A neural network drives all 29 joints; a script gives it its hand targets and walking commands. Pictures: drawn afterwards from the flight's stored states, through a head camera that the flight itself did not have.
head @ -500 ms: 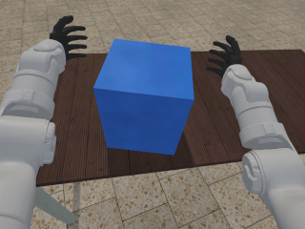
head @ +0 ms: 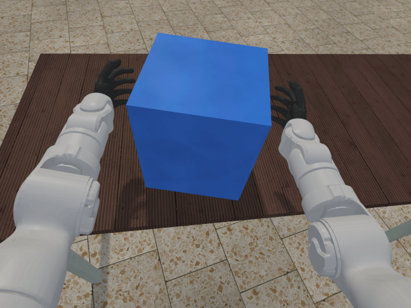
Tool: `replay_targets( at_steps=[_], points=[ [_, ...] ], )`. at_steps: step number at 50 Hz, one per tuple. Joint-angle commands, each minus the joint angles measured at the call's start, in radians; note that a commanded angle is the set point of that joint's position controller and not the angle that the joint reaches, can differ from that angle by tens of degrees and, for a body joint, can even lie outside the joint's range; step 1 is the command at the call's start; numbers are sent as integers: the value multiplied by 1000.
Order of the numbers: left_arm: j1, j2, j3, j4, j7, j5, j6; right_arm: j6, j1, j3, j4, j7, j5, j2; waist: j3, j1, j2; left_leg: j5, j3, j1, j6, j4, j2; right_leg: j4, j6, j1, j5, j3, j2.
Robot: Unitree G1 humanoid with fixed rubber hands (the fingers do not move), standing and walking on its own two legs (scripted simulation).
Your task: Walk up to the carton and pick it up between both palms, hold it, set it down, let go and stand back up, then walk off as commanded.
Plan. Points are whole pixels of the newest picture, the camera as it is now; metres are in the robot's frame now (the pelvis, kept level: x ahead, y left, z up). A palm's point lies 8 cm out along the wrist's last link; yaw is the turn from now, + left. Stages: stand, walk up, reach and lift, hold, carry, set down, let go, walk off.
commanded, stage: reach and lift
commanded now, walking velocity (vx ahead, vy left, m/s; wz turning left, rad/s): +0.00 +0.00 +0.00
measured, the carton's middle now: (201, 123) +0.46 -0.03 +0.08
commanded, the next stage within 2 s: none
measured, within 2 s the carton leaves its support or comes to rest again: neither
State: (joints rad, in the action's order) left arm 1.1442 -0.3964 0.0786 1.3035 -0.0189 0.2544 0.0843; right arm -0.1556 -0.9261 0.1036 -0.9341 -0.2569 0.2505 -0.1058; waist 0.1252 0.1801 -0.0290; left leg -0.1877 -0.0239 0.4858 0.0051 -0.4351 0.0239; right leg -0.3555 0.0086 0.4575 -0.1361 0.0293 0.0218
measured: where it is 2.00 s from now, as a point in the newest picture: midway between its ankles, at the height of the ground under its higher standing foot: outside the picture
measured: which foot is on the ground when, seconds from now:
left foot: down 0.00-1.00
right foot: down 0.00-1.00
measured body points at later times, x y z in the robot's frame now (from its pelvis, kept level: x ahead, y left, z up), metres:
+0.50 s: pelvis +0.01 +0.00 +0.00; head +0.07 +0.03 +0.44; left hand +0.51 +0.12 +0.13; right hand +0.44 -0.20 +0.12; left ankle +0.00 +0.11 -0.74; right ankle +0.01 -0.11 -0.74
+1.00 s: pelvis +0.00 +0.01 +0.00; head +0.07 +0.04 +0.45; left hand +0.51 +0.11 +0.13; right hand +0.43 -0.19 +0.12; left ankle +0.00 +0.11 -0.74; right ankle +0.01 -0.11 -0.74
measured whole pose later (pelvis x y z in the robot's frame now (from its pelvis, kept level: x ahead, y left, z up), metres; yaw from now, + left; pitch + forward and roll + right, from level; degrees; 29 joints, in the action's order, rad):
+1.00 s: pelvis +0.00 +0.01 +0.00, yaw -1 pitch +12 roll -1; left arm 1.18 -0.24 -0.18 1.31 0.01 -0.05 0.04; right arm -0.04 -0.97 0.33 -1.00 -0.24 0.01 0.01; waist 0.09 0.17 -0.04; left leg -0.19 -0.03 0.45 0.02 -0.42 0.01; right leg -0.32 -0.01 0.41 -0.12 0.03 0.01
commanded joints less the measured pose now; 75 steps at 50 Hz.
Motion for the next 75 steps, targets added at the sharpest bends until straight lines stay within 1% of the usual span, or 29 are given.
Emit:
replay_targets(
  at_steps=[1,4,7,9,13,15,16,18,20,22,23,27,30,31,33,34,38,39,43,44,45,46,52,57,60,62,65,67,75],
  points=[
    [548,-117,-36,-177,17,-37,-95,108,-470,46,118,-1,-39,-196,805,19,190,343,7,-397,-80,-80,-20,-62,-34,-187,438,38,19],
    [537,-133,-36,-147,-1,-24,-109,120,-468,6,132,-7,-5,-177,755,18,154,306,-8,-331,-58,-74,-34,-73,-40,-246,497,19,2],
    [527,-138,-43,-177,9,-45,-105,126,-473,19,136,-8,18,-166,730,8,241,363,-8,-384,-88,-78,-32,-62,-39,-174,461,37,18],
    [512,-100,-23,-164,11,-25,-104,137,-490,-10,173,0,31,-169,781,-15,199,396,1,-380,-92,-98,-22,-61,-25,-167,478,47,23],
    [486,-66,-3,-219,18,-36,-100,140,-441,11,97,0,11,-206,792,24,205,485,23,-504,-107,-109,-6,-29,-16,-90,443,69,46],
    [490,-58,-15,-187,6,-13,-93,139,-462,-38,164,7,49,-151,760,-11,187,459,8,-454,-93,-112,-19,-32,-19,-111,431,55,32],
    [480,-11,-1,-113,7,-31,-75,122,-463,-1,48,6,28,-144,645,21,177,374,12,-445,-92,-93,-13,-29,-15,-60,333,69,33],
    [512,-52,-27,-125,8,-50,-83,117,-486,-13,66,8,14,-150,648,-2,142,295,1,-376,-69,-71,-17,-31,-20,-110,315,42,20],
    [512,5,-3,-146,13,-30,-98,139,-518,10,94,-5,-6,-136,671,14,114,349,14,-398,-73,-79,-9,-36,-19,-107,371,48,29],
    [491,-43,-74,-112,13,-55,-96,144,-516,17,100,-11,-13,-128,702,-3,122,367,3,-376,-64,-84,-23,-42,-26,-151,426,33,16],
    [522,-38,-87,-136,18,-78,-102,140,-524,-12,111,1,4,-107,697,-44,131,356,-10,-332,-64,-81,-17,-53,-29,-173,416,14,17],
    [517,15,-113,-163,18,-151,-95,154,-496,50,65,-20,-70,-63,715,7,132,386,-8,-348,-74,-65,-27,-54,-38,-252,514,33,14],
    [502,28,-160,-131,17,-173,-85,152,-476,48,82,-19,-90,-36,676,-17,140,365,-20,-326,-64,-63,-41,-43,-39,-270,510,25,4],
    [545,17,-141,-151,17,-164,-89,149,-521,93,70,-27,-112,-61,668,32,129,312,-10,-328,-66,-58,-38,-39,-46,-268,489,21,0],
    [547,47,-154,-107,22,-165,-91,136,-547,95,100,-25,-128,3,639,-7,67,228,-18,-248,-50,-34,-37,-42,-51,-265,422,21,-8],
    [552,59,-123,-154,26,-169,-99,140,-552,119,74,-28,-140,-23,666,26,93,237,-12,-273,-57,-32,-30,-35,-38,-269,411,25,-2],
    [537,118,-138,-175,44,-189,-108,147,-503,95,102,-10,-126,53,737,-2,157,318,-5,-356,-59,-37,-19,-39,-26,-242,442,29,5],
    [527,122,-170,-210,42,-199,-110,161,-506,82,163,-14,-132,51,774,-27,117,365,-22,-359,-60,-45,-31,-33,-35,-292,500,25,7],
    [543,130,-209,-166,18,-256,-78,155,-523,144,89,-17,-197,65,635,0,105,269,-23,-277,-54,-21,-35,-33,-57,-348,480,19,-14],
    [531,170,-195,-146,16,-274,-82,154,-496,162,66,-6,-210,81,604,15,133,239,-16,-321,-57,-7,-32,-7,-44,-303,420,33,-15],
    [575,158,-188,-227,21,-265,-101,171,-544,138,162,8,-218,96,682,-20,151,297,-24,-329,-64,-12,-32,-31,-48,-315,433,37,-6],
    [569,159,-199,-197,22,-285,-100,168,-550,170,128,13,-237,112,692,-14,162,284,-21,-332,-69,-10,-26,-21,-40,-295,416,44,-5],
    [531,324,-311,-226,-28,-404,-109,207,-502,276,131,97,-376,243,624,-16,132,308,-37,-410,-75,30,-27,-5,-48,-357,368,56,-3],
    [424,645,-496,-151,-152,-611,-79,199,-472,297,158,259,-585,606,439,-87,125,290,-81,-455,-69,106,-47,39,-41,-452,323,59,-7],
    [393,727,-465,-237,-170,-613,-84,220,-424,261,217,318,-652,680,464,-90,97,401,-105,-491,-82,105,-43,25,-39,-496,395,82,21],
    [393,764,-413,-269,-169,-587,-85,244,-409,259,222,323,-666,657,480,-45,99,485,-89,-533,-97,83,-25,40,-27,-467,425,96,34],
    [319,747,-426,-275,-185,-612,-47,227,-351,222,202,320,-651,675,326,-57,89,425,-89,-496,-76,121,-27,54,-36,-565,465,66,17],
    [286,780,-424,-308,-191,-605,-44,239,-352,198,222,315,-652,676,322,-69,21,394,-99,-454,-56,126,-34,54,-42,-590,489,61,18],
    [195,788,-377,-352,-207,-606,-5,246,-297,119,260,292,-596,682,299,-59,69,371,-89,-449,-56,133,-34,18,-60,-659,606,51,3]
  ],
)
